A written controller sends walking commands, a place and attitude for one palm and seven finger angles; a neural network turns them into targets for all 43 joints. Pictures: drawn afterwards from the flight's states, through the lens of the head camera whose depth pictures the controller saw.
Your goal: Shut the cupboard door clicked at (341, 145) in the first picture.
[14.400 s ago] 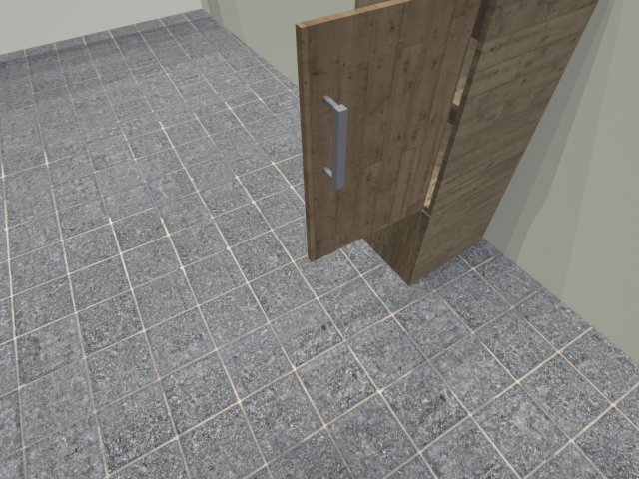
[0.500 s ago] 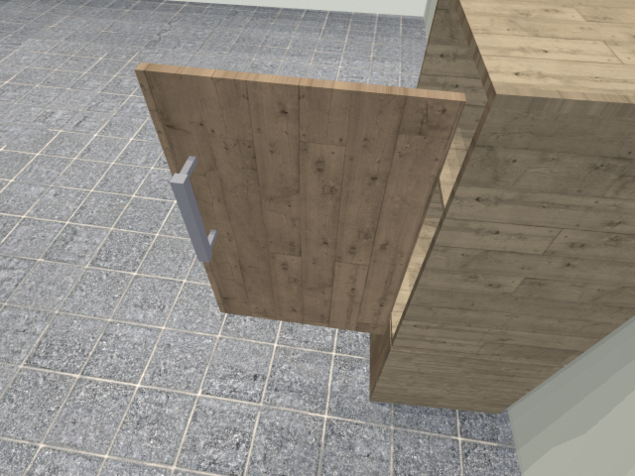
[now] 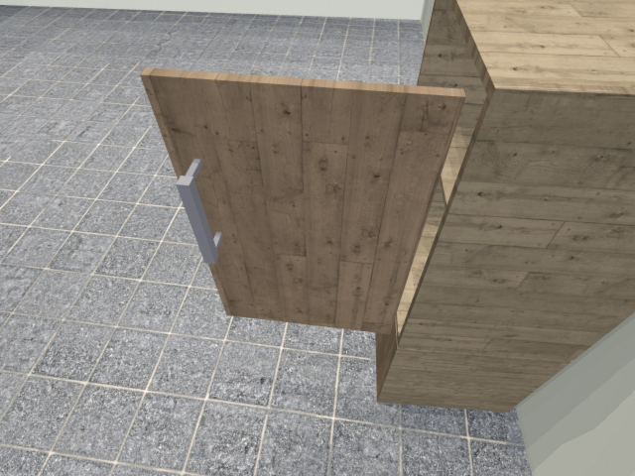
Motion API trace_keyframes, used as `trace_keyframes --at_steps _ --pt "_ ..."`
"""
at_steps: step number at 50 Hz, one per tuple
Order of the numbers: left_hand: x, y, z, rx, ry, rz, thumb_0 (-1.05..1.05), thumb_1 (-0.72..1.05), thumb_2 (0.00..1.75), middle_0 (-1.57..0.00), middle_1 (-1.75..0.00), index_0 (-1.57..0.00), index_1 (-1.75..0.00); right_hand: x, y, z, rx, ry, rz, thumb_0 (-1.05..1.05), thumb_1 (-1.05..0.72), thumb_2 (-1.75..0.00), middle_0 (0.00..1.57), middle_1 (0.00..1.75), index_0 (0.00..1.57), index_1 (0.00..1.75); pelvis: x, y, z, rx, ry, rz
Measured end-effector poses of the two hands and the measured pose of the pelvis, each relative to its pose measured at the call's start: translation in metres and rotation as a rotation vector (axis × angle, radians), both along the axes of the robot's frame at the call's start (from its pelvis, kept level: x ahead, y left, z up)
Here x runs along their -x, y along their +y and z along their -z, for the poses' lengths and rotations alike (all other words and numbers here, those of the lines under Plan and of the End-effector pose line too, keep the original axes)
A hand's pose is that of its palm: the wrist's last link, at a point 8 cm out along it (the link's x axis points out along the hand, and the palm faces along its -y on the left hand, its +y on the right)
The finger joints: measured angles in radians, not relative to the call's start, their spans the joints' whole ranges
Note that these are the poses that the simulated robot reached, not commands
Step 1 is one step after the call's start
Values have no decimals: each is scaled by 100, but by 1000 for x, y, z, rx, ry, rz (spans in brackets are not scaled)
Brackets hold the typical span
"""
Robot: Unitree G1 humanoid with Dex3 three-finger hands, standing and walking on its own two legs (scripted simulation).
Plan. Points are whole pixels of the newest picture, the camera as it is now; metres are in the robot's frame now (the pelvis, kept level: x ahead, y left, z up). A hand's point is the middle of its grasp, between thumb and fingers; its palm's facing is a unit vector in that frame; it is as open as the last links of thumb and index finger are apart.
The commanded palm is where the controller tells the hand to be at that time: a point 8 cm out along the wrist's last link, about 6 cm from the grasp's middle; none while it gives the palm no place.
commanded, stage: raise the hand and make a fist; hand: left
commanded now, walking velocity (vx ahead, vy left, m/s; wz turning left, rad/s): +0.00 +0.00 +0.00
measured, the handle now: (204, 215) +0.47 +0.21 +0.04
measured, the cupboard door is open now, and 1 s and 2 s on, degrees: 87 87 87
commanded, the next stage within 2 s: bring the fist close to the handle in 1.96 s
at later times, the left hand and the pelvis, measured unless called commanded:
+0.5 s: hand out of the picture +0.11 +0.19 -0.05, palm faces +0.01 -1.00 +0.00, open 6.0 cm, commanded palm +0.11 +0.23 -0.04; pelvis -0.06 -0.03 -0.09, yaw +3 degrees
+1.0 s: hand (145, 460) +0.14 +0.21 -0.01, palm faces -0.06 -1.00 -0.02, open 3.7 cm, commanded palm +0.12 +0.25 +0.00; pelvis -0.06 +0.01 -0.07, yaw +2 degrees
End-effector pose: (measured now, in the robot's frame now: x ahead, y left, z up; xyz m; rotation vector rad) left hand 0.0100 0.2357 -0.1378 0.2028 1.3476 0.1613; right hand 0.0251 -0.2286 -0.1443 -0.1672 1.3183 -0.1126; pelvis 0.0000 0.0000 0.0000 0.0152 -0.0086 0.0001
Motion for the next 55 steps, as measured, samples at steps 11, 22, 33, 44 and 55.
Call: trace_keyframes --at_steps 11,22,33,44,55 --pt "-129 0 -118 17 -984 -47 1 91 90 -23 -33 -23 -33 -55 -25 -22 60 -484 -35 1 -90 -89 20 30 20 30 17 -10 19 -1 83 -59" --pt "-97 0 -85 233 -1267 192 1 90 90 -40 -51 -40 -51 -144 -48 -29 97 -872 -152 1 -90 -90 20 30 20 30 57 -31 88 18 222 -43" --pt "-100 2 -107 232 -1341 230 2 90 90 -60 -73 -60 -73 -111 -7 4 51 -762 -170 1 -90 -90 20 30 20 30 71 -22 95 79 207 -59" --pt "-116 20 -126 220 -1272 210 2 90 90 -80 -95 -80 -95 -55 7 6 40 -627 -67 1 -90 -89 20 30 20 30 65 1 76 71 209 -35" --pt "-114 27 -136 233 -1304 216 2 90 90 -100 -117 -100 -117 -84 12 -21 85 -708 -136 1 -90 -90 20 30 20 30 62 15 70 83 185 -47"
